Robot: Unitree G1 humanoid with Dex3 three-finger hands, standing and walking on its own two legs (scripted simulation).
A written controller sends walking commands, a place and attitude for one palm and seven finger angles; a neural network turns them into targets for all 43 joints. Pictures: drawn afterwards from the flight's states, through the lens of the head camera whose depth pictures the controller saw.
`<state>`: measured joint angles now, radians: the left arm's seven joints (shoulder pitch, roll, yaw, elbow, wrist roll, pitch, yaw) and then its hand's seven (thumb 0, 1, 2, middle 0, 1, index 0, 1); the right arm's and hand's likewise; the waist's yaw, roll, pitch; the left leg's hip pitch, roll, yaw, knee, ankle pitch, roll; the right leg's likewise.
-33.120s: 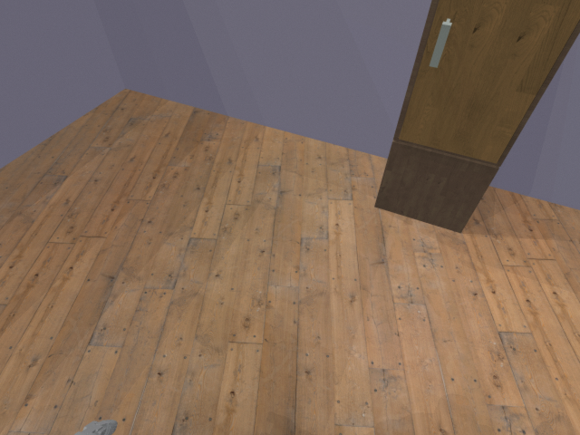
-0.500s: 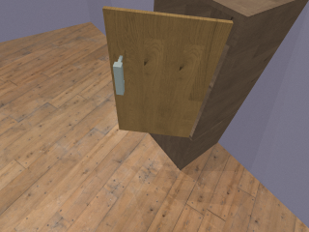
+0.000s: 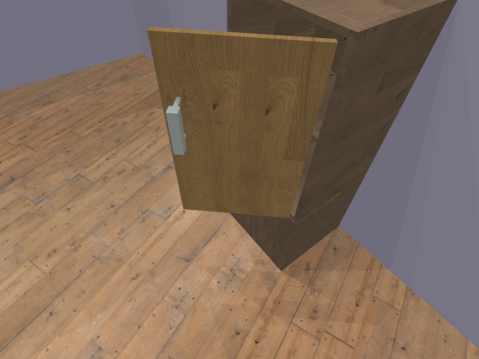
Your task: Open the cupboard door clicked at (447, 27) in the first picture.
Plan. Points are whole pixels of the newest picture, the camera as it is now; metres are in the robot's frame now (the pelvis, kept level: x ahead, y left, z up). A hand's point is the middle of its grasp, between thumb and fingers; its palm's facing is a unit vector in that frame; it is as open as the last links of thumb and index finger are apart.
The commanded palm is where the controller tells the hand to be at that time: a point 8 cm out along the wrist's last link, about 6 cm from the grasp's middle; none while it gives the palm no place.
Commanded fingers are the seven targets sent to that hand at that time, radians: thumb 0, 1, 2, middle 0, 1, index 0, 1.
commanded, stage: look again from close up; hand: left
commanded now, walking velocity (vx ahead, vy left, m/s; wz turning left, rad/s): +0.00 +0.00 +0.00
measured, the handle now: (178, 125) +0.60 +0.18 +0.04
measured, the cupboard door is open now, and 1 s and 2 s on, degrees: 48 48 48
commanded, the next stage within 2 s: shuffle to correct the standing spot in 0.52 s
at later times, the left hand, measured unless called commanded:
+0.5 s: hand out of the picture +0.02 +0.21 -0.17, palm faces +0.01 -0.97 -0.24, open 7.4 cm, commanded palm none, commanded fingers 0.00 0.90 0.90 -0.20 -0.30 -0.20 -0.30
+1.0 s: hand out of the picture -0.15 +0.18 -0.18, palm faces +0.10 -0.98 -0.15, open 7.4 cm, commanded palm none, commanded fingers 0.00 0.90 0.90 -0.20 -0.30 -0.20 -0.30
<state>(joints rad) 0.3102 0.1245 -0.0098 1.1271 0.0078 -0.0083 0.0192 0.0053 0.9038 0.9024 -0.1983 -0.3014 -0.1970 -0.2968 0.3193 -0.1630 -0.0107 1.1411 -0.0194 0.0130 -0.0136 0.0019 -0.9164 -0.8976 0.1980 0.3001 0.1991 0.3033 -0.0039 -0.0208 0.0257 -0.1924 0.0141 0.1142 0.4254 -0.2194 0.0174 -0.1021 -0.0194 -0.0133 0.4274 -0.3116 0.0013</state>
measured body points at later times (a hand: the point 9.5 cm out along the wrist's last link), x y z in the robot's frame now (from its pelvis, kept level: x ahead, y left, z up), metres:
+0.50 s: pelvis -0.04 +0.02 -0.01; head -0.06 +0.02 +0.44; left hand +0.02 +0.27 -0.15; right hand +0.04 -0.24 -0.14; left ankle +0.01 +0.10 -0.74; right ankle -0.05 -0.12 -0.74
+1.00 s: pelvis -0.06 +0.02 -0.01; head -0.07 +0.03 +0.44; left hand -0.15 +0.23 -0.17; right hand -0.08 -0.21 -0.16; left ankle -0.01 +0.11 -0.73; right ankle -0.05 -0.12 -0.74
